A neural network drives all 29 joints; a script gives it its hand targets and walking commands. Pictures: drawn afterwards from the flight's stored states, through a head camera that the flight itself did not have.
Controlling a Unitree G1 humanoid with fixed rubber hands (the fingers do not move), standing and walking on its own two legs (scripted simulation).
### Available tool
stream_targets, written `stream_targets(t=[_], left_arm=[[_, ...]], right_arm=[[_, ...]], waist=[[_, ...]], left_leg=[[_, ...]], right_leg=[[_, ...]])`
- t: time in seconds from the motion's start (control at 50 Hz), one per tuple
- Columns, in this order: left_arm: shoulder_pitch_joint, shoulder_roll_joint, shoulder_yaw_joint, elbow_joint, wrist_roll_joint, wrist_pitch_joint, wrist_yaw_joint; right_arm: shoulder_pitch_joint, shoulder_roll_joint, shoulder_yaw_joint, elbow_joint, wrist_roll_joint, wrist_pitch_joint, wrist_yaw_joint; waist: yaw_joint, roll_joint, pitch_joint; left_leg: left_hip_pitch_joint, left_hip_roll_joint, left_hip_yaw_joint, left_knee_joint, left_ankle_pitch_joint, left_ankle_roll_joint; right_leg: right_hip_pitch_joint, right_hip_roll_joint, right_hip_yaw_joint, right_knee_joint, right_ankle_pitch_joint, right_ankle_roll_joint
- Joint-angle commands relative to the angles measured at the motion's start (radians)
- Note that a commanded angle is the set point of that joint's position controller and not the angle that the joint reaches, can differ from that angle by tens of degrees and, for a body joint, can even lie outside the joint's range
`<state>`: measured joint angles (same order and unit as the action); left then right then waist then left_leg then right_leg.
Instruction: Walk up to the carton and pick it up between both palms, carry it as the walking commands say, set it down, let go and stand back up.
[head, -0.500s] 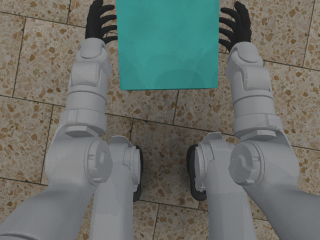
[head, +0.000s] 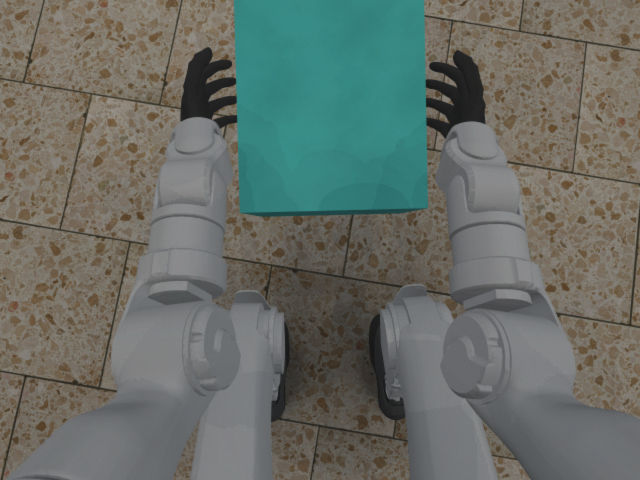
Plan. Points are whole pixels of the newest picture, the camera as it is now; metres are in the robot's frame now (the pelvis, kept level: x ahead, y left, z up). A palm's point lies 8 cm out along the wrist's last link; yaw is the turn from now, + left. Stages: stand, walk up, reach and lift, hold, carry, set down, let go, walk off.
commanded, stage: reach and lift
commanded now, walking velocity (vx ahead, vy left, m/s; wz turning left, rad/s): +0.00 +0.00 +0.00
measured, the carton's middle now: (329, 106) +0.56 -0.01 -0.15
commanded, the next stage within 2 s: none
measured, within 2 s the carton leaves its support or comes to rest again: neither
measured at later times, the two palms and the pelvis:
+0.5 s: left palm (176, 108) +0.49 +0.14 +0.00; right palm (494, 113) +0.48 -0.15 +0.00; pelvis +0.01 +0.00 +0.06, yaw +0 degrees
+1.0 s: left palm (132, 85) +0.47 +0.15 +0.08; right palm (545, 94) +0.46 -0.15 +0.08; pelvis +0.03 +0.00 +0.12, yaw +0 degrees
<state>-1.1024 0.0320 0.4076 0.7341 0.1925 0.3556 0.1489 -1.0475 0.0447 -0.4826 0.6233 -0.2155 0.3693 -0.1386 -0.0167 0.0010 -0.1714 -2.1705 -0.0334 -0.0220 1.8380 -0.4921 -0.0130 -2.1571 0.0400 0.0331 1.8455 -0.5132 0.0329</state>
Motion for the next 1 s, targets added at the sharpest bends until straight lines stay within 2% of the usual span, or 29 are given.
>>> stream_targets(t=[0.0,0.24,0.58,0.98], left_arm=[[-0.599,-0.997,-0.473,0.006,-0.151,-0.021,-0.378],[-0.548,-1.028,-0.448,0.03,-0.128,-0.008,-0.382],[-0.435,-1.087,-0.479,0.021,-0.119,-0.018,-0.373],[-0.312,-1.124,-0.469,0.044,-0.094,-0.028,-0.372]], right_arm=[[-0.672,0.948,0.534,0.03,0.166,-0.021,0.336],[-0.624,0.974,0.508,0.06,0.145,-0.012,0.346],[-0.513,1.009,0.54,0.048,0.134,-0.026,0.355],[-0.398,1.033,0.539,0.058,0.113,-0.038,0.362]], waist=[[0.001,0.013,-1.082],[0.0,0.018,-1.017],[-0.006,0.03,-1.028],[-0.009,0.031,-0.887]], left_leg=[[0.635,-0.135,0.093,-0.178,0.213,0.007],[0.703,-0.136,0.089,-0.267,0.167,0.005],[0.852,-0.14,0.066,-0.374,0.234,-0.004],[1.006,-0.135,0.046,-0.546,0.188,-0.002]], right_leg=[[0.599,0.133,-0.099,-0.183,0.243,-0.014],[0.653,0.134,-0.097,-0.273,0.196,-0.015],[0.77,0.139,-0.087,-0.373,0.249,-0.014],[0.928,0.132,-0.07,-0.537,0.214,-0.016]])
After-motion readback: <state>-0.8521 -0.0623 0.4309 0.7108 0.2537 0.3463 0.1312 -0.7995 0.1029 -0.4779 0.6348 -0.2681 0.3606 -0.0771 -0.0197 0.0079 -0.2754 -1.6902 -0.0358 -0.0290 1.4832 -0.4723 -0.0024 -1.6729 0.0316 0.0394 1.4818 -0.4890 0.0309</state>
